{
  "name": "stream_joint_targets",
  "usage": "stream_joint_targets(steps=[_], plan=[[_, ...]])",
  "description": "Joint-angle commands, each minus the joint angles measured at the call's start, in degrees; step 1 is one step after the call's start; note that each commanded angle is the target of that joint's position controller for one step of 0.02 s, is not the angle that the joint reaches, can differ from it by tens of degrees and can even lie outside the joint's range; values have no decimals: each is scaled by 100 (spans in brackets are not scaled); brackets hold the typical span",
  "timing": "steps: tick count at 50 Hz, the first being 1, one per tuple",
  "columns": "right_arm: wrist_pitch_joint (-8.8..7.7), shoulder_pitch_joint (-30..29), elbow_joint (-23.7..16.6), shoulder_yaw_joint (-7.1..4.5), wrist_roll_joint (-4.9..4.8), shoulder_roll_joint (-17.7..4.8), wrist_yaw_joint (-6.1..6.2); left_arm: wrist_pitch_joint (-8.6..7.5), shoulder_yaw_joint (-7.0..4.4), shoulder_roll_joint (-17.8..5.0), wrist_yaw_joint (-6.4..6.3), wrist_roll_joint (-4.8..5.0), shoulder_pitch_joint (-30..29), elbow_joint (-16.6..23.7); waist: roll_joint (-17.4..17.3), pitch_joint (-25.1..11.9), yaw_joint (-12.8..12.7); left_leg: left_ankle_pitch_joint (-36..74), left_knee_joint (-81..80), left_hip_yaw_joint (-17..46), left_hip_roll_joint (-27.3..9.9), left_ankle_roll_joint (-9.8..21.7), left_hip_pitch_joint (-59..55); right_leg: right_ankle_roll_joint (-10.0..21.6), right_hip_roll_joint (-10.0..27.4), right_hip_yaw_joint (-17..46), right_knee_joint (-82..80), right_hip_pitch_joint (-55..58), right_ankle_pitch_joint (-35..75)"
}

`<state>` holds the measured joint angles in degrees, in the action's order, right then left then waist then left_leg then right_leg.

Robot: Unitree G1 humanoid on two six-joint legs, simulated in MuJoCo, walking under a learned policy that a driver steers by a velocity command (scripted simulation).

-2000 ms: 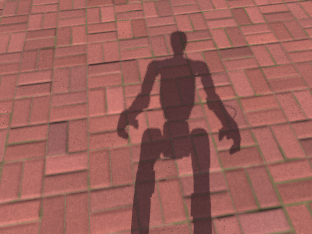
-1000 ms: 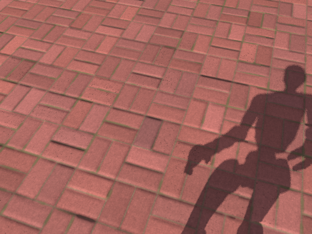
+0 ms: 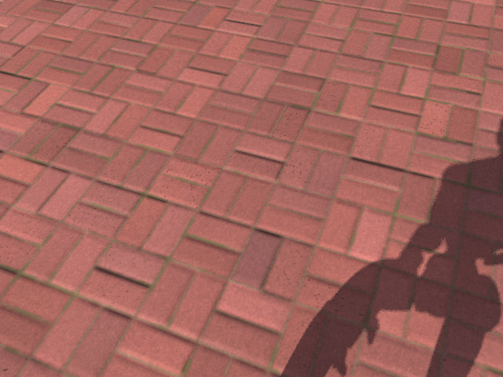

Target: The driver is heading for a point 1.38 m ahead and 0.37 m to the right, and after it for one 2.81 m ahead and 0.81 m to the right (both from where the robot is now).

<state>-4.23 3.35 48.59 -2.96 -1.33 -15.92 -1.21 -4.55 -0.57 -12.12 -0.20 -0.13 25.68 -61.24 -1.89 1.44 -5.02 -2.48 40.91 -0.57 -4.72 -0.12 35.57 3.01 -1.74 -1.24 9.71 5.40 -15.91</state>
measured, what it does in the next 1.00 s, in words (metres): walks ahead, turning right: left foot, then right foot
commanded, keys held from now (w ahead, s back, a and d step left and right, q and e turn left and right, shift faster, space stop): w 0.18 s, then w+e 0.82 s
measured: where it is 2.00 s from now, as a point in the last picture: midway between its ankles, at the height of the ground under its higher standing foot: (398, 201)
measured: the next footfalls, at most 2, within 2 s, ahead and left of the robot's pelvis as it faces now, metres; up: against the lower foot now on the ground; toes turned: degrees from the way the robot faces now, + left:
left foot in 0.16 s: +0.29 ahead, +0.13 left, +0.00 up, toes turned +2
right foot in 0.72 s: +0.57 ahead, -0.13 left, +0.00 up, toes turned -17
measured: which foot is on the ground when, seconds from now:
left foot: up 0.00-0.14, down 0.16-0.72, up 0.74-1.00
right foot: down 0.00-0.16, up 0.18-0.70, down 0.72-1.00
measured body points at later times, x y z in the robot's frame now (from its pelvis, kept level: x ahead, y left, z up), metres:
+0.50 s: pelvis +0.29 +0.05 +0.00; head +0.30 +0.04 +0.45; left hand +0.45 +0.30 -0.11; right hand +0.28 -0.22 -0.14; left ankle +0.25 +0.13 -0.74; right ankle +0.42 -0.15 -0.68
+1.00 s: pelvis +0.57 -0.06 +0.00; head +0.60 -0.09 +0.45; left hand +0.74 +0.17 -0.11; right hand +0.65 -0.38 -0.10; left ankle +0.77 +0.07 -0.68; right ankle +0.54 -0.12 -0.74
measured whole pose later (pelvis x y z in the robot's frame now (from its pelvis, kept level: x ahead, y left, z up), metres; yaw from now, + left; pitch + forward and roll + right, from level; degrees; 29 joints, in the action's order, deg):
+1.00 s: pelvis +0.57 -0.06 +0.00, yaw -24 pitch +2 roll +1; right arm -5.9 3.0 44.5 -3.1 0.7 -17.4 0.1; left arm -3.4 -4.1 -15.2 0.1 0.8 18.4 -43.8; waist -1.8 2.3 -2.7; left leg -7.0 46.6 5.6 -6.0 -2.9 37.3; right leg 5.9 -6.4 5.0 18.8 -9.9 -10.1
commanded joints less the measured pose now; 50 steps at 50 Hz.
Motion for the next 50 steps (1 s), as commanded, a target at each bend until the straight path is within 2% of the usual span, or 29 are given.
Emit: stream_joint_targets(steps=[1,3,5,6,7,8,9,10,11,12,13,14,16,20,25,30,33,34,35,36,37,38,39,40,41,42,45,47,50], plan=[[-109,-1183,-667,61,-36,-116,-77,-31,-202,-1071,-76,45,270,159,712,739,-70,526,-768,-260,240,18,-11,694,1323,581,-546,-632,1987],[-135,-1323,-764,55,-53,-194,-133,-10,-236,-1081,-83,93,307,133,719,782,26,497,-1043,-153,243,173,-30,661,1504,539,-420,-295,2295],[-166,-1146,-766,-14,-43,-384,-170,28,-294,-1174,-90,93,179,184,760,538,289,259,-1178,-154,354,367,-398,557,1642,456,7,87,3453],[-164,-830,-694,-84,-33,-530,-158,60,-332,-1256,-95,74,105,224,868,226,500,76,-1114,-243,508,470,-874,498,1663,410,436,235,4524],[-149,-130,-501,-194,-36,-719,-123,116,-351,-1285,-96,42,22,260,945,-256,883,-45,-1083,-360,685,619,-1749,410,1571,289,1260,213,5469],[-112,874,-190,-322,-48,-929,-61,162,-324,-1220,-98,4,-32,320,894,-838,1349,22,-1102,-304,643,797,-3121,250,1337,163,2439,-337,5478],[-65,1892,29,-414,34,-1308,13,157,-222,-956,-95,-115,88,468,120,-1664,1558,-391,-912,1145,-545,1151,-4952,132,957,41,4288,-1781,3330],[-76,2031,147,-394,87,-1406,-59,35,6,-31,-8,-1,899,440,-1472,-2532,988,-2067,-1918,4112,-1845,2091,-6340,-130,-191,473,6167,-3701,-1515],[-108,1721,116,-248,49,-811,-63,-118,-163,-774,19,198,252,484,-770,-1794,1216,-2601,-2509,4190,-1635,1767,-5671,6,69,1071,6760,-4257,-1620],[-155,1173,44,-185,54,-630,-43,-198,-273,-1073,17,364,-338,709,-545,-837,1067,-2181,-2673,3190,-1504,1497,-4715,100,338,911,6753,-4512,-1073],[-215,757,3,-151,84,-527,-51,-218,-278,-1026,-38,351,-560,746,-2,-447,853,-1356,-2843,2466,-1328,1366,-3836,94,645,819,6489,-4229,-528],[-269,542,17,-119,135,-373,-72,-174,-328,-953,-79,266,-603,730,62,-219,674,-793,-2989,1855,-1118,1255,-3240,61,817,799,6197,-3970,-217],[-321,426,126,-85,207,-210,-94,4,-336,-672,-78,239,-299,677,-205,-182,391,-520,-3284,1142,-883,1153,-2648,28,1013,846,5904,-3442,7],[-370,616,335,-145,222,-469,15,193,-371,-622,-98,186,-833,1014,-112,246,362,-215,-3671,398,-889,1226,-2334,-131,1116,882,5273,-4115,604],[-306,867,371,-163,206,-684,173,78,-318,-540,75,119,-1741,1396,72,334,632,471,-3683,-524,-681,1015,-2709,-201,944,442,3543,-4258,2084],[-78,1549,555,-209,96,-850,219,70,-222,-450,287,127,-2651,1966,159,482,962,1213,-3183,-842,-1035,939,-3993,-28,786,1,2700,-4735,1727],[86,1400,443,-273,74,-1060,259,102,-329,-702,401,156,-2461,2175,-157,125,653,3529,-2244,-1073,-1156,751,-4421,255,362,-418,2601,-4102,868],[143,1318,385,-295,83,-1130,288,124,-429,-879,411,164,-2010,2126,-292,-183,369,4379,-1521,-1149,-1130,679,-4393,391,126,-561,2643,-3481,603],[193,1211,322,-292,74,-1144,314,135,-588,-1151,382,185,-1199,1963,-282,-611,-90,4548,-425,-1258,-985,534,-4044,586,-118,-596,2371,-2361,755],[170,1223,208,-244,111,-1067,334,182,-808,-1597,269,188,-215,1742,108,-1147,-525,3283,1187,-1270,-755,290,-2835,880,166,172,2119,-611,827],[-1,1781,-77,32,283,-134,210,195,-929,-2214,196,207,-135,1725,1631,-1637,105,-2085,3318,-979,430,-101,-129,1926,1695,3357,1764,1452,43],[-287,1330,-182,0,84,-501,113,128,-793,-1850,199,118,-8,1902,1106,-2390,-155,-3141,4125,450,765,-19,661,2266,2172,5066,840,2008,-311],[-446,721,-380,-86,-126,-781,50,68,-697,-1511,197,54,-205,1886,854,-1646,-263,-2636,4058,662,421,154,1185,1909,1988,4196,710,1615,95],[-520,600,-418,-57,-110,-737,64,19,-649,-1322,190,83,-580,1950,397,-1083,-21,-2127,3555,627,150,241,1062,1693,1725,3376,725,755,659],[-518,603,-351,-93,15,-739,108,2,-601,-1151,192,82,-1001,2052,106,-709,249,-1865,3008,590,-40,201,689,1535,1493,2800,666,-108,1308],[-444,716,-321,-146,81,-813,121,-10,-539,-992,176,26,-1249,2158,167,-589,458,-1694,2704,623,-175,156,240,1462,1324,2441,542,-677,1789],[-228,777,-401,-145,203,-632,126,-22,-562,-1123,106,78,-1246,2210,222,-393,644,-1411,1943,481,-186,-143,-115,1489,1133,1993,293,-1472,2407],[-176,350,-571,-103,237,-515,152,-7,-614,-1298,13,96,-1066,2189,290,-218,547,-796,1147,380,-86,-328,-29,1402,959,1711,227,-1746,2419],[-202,-296,-765,-36,204,-367,123,60,-631,-1339,-60,124,-846,2160,530,-126,288,412,-285,311,202,-377,-400,1064,613,1421,325,-2012,1811]])
Over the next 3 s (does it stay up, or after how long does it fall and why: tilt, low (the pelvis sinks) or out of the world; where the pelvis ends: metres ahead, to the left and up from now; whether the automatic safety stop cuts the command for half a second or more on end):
stays up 1.34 -0.44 -0.01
